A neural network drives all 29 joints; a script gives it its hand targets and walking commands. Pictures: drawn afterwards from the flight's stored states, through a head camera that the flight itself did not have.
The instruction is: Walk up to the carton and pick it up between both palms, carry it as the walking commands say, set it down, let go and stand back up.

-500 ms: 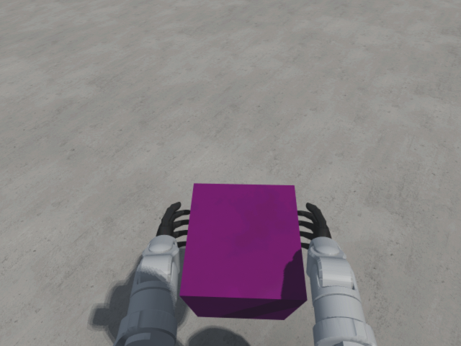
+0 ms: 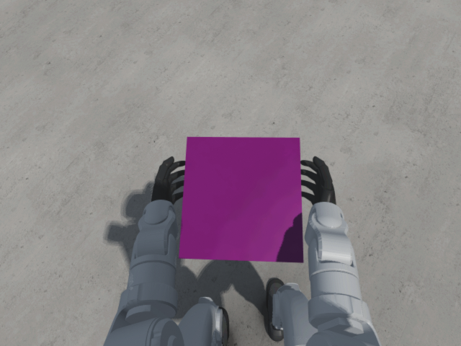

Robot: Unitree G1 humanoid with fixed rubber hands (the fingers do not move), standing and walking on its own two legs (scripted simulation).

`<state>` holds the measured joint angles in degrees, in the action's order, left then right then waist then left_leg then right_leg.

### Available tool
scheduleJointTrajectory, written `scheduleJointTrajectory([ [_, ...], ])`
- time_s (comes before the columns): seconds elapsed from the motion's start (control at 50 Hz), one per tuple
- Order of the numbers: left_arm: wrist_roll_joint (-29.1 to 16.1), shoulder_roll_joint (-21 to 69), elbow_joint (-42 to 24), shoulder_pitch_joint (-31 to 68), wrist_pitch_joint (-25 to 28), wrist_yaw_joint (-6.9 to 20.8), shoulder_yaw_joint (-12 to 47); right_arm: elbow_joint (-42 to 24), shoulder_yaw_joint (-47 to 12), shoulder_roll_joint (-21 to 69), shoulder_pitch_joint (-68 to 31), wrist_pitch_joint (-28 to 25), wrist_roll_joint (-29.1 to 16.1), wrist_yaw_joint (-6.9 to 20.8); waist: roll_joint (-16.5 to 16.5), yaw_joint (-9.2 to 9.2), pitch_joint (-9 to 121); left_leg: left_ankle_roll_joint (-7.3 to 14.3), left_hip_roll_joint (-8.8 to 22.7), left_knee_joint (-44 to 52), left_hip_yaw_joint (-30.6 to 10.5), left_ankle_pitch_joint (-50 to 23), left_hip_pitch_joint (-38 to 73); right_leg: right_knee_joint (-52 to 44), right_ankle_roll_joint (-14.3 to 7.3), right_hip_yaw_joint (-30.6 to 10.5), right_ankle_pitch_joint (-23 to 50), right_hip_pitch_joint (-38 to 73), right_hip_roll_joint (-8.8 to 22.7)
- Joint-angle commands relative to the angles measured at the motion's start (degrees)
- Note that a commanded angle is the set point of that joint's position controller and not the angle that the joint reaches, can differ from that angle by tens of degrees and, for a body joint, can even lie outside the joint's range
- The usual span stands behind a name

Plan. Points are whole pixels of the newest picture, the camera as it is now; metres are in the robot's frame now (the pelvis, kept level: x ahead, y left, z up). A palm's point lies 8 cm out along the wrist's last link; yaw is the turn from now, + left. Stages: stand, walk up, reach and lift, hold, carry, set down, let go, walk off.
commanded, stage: set down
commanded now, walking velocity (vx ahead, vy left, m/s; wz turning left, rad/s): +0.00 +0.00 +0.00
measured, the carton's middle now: (242, 205) +0.39 +0.00 -0.14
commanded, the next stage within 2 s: none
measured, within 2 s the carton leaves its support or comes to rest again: neither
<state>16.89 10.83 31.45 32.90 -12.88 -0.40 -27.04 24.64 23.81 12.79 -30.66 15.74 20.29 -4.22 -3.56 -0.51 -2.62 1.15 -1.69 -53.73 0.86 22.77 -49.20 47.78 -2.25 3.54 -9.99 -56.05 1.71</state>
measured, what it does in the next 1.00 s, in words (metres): lowers itself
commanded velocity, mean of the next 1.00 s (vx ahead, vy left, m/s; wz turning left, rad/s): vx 0.00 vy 0.00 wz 0.00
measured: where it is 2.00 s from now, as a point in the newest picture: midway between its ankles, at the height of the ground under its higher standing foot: (248, 335)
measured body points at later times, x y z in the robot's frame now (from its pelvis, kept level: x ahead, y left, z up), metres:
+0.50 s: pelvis +0.00 +0.01 -0.07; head +0.20 -0.02 +0.33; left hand +0.42 +0.14 -0.14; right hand +0.41 -0.15 -0.14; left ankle +0.03 +0.11 -0.68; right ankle +0.12 -0.10 -0.68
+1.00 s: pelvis -0.01 +0.00 -0.14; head +0.23 -0.01 +0.24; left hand +0.45 +0.15 -0.22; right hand +0.45 -0.14 -0.22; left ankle +0.03 +0.11 -0.68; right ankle +0.12 -0.10 -0.68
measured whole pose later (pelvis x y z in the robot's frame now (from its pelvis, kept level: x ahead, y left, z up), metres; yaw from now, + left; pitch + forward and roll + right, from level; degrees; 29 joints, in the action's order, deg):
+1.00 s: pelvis -0.01 +0.00 -0.14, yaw +4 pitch +43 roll +3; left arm 11.9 4.7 38.0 49.4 -15.0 -4.8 -24.1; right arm 31.6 26.9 6.8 -46.6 16.8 16.4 -5.9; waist -1.5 -1.4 12.7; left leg 0.6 -4.5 -88.2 0.8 33.4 -97.6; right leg 82.7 -0.3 -1.9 -20.0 -105.3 -0.7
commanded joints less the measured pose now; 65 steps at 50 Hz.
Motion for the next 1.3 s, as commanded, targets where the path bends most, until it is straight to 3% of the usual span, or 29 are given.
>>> scheduleJointTrajectory([
  [0.0, -5.9, 49.5, 3.5, 32.4, 1.0, 14.6, 32.2, 6.2, -33.2, 50.5, -29.1, -0.8, -6.2, 13.5, 3.7, -0.80, 41.6, 1.6, -5.4, 7.6, -6.5, -2.5, -10.3, 2.6, 0.8, -9.7, 4.9, 38.6, -7.0],
  [0.14, -6.2, 49.7, 3.7, 34.0, 0.0, 15.4, 31.6, 7.1, -33.6, 52.7, -30.7, 0.2, -6.8, 14.0, 3.9, 0.22, 47.7, 1.1, -6.3, 2.3, -5.1, -3.5, -18.2, 7.3, 1.5, -10.1, 6.5, 34.0, -7.3],
  [0.32, -6.9, 48.8, 4.7, 35.7, -0.2, 15.4, 31.0, 8.4, -32.4, 51.8, -32.3, 0.3, -6.6, 13.6, 4.2, 0.15, 51.8, 0.4, -6.8, -3.9, -4.4, -5.4, -25.8, 13.1, 1.5, -9.5, 8.6, 24.8, -8.0],
  [0.6, -10.9, 49.2, 3.6, 41.8, -0.1, 12.9, 35.1, 9.5, -33.8, 49.4, -38.9, -0.2, -8.9, 13.1, 3.6, -0.43, 61.4, -1.1, -7.8, -13.4, -3.9, -6.0, -32.1, 23.6, 1.0, -7.5, 7.2, 11.1, -9.4],
  [0.76, -12.2, 49.6, 5.8, 47.3, -0.8, 10.8, 36.1, 10.4, -32.4, 48.5, -44.4, 0.5, -11.1, 13.7, 3.1, -2.10, 64.3, -1.9, -7.7, -17.4, -3.7, -3.7, -30.7, 28.1, 1.9, -4.9, 2.4, -0.3, -10.0],
  [0.8, -12.1, 49.4, 7.0, 49.6, -1.0, 10.5, 35.1, 11.3, -31.4, 48.0, -46.4, 1.0, -11.3, 13.6, 2.7, -2.07, 62.9, -2.0, -8.0, -17.9, -3.1, 0.2, -33.6, 28.5, 1.7, -5.0, -0.8, -1.0, -9.8],
  [0.92, -11.9, 48.5, 8.3, 49.3, -0.9, 10.7, 33.4, 12.8, -29.7, 48.0, -46.5, 0.7, -11.2, 13.0, 3.3, -1.53, 64.0, -2.0, -8.8, -21.9, -1.7, -3.3, -39.7, 31.8, 2.3, -5.2, 3.9, -1.5, -10.1],
  [1.28, -14.0, 44.6, 9.2, 56.6, -1.1, 10.4, 33.7, 9.1, -31.6, 43.9, -57.5, 0.3, -14.5, 10.3, 5.2, -1.70, 69.5, -1.6, -10.1, -31.9, 0.1, -1.4, -50.5, 41.0, 3.1, -4.2, 4.8, -4.4, -10.0],
])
